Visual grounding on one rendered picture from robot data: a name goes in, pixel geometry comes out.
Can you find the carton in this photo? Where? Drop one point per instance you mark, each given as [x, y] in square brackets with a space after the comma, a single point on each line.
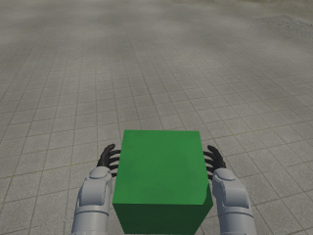
[161, 185]

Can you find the robot right forearm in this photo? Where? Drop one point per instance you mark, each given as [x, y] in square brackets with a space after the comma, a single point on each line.
[233, 204]

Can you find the robot left forearm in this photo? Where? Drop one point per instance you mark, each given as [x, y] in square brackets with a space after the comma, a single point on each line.
[92, 207]

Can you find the right robot hand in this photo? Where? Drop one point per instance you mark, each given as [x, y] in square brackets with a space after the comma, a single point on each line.
[216, 162]

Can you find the left robot hand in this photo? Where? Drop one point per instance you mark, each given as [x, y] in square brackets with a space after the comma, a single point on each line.
[106, 160]

